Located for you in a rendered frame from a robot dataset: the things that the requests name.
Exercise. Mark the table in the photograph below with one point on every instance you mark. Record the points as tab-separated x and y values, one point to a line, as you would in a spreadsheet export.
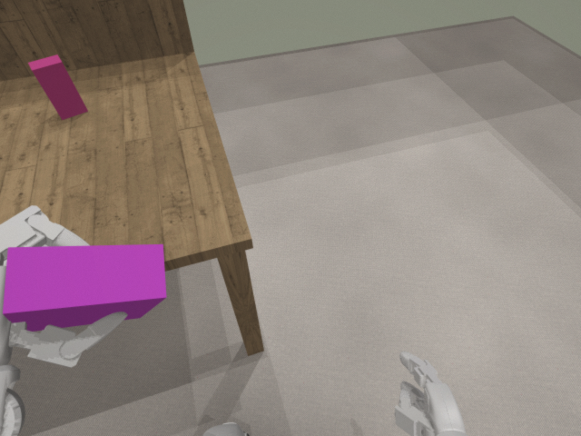
146	163

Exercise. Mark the left robot forearm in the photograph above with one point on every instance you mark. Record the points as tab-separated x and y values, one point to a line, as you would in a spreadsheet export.
12	409

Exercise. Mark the robot right hand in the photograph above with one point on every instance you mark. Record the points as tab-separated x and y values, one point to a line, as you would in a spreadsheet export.
433	411

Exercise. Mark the sponge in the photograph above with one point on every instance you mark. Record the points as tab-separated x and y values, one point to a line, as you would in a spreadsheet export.
68	286

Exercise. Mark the robot left hand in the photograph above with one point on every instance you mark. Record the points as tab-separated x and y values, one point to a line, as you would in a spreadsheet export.
32	228

